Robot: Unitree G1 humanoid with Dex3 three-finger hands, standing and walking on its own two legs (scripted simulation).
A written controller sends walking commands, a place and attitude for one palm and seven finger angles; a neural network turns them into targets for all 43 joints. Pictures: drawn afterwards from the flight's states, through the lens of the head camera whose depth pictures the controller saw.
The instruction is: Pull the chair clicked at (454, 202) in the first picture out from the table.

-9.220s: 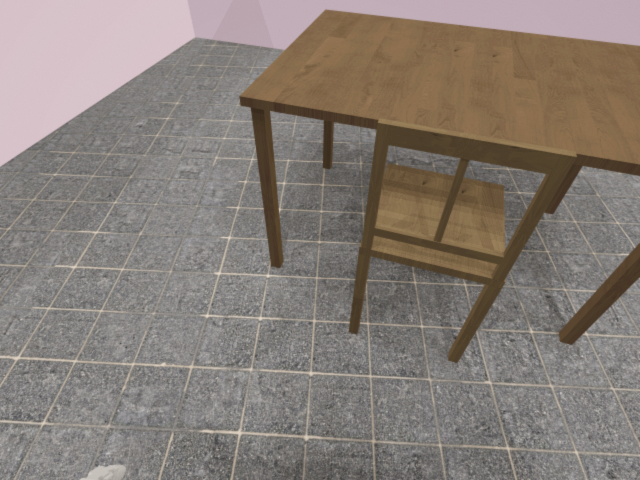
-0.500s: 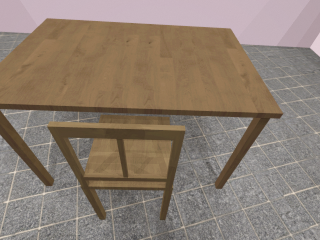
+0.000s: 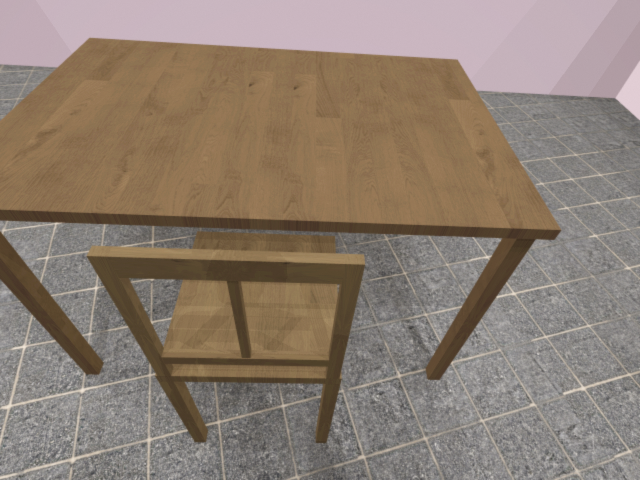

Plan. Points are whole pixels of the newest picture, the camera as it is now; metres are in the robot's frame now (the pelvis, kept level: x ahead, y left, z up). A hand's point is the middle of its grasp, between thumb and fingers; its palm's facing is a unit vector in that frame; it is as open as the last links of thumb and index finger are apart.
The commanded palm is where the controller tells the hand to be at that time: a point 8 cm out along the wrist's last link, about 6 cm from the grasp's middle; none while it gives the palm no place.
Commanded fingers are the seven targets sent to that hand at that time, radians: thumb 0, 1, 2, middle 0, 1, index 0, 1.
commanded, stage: look again from close up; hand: left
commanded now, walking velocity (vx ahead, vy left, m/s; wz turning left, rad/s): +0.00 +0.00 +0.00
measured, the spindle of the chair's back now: (240, 320) +0.38 +0.16 -0.11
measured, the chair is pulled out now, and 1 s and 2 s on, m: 0.00 0.00 0.00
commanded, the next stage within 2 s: none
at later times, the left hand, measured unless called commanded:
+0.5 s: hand out of the picture -0.03 +0.14 -0.18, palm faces +0.05 -0.99 -0.13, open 7.4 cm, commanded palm none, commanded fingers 0.00 0.90 0.90 -0.20 -0.30 -0.20 -0.30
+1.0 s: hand out of the picture -0.04 +0.14 -0.18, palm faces +0.05 -0.99 -0.13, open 7.4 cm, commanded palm none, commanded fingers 0.00 0.90 0.90 -0.20 -0.30 -0.20 -0.30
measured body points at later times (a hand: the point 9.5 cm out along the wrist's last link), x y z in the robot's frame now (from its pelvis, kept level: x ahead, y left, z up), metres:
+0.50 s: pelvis +0.00 +0.00 +0.00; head +0.00 +0.01 +0.45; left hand -0.03 +0.19 -0.17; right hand -0.03 -0.20 -0.16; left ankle -0.02 +0.04 -0.74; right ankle +0.00 -0.14 -0.74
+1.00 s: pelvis +0.00 -0.01 +0.00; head +0.00 +0.01 +0.45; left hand -0.04 +0.19 -0.17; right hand -0.04 -0.20 -0.16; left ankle -0.02 +0.04 -0.74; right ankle +0.00 -0.14 -0.74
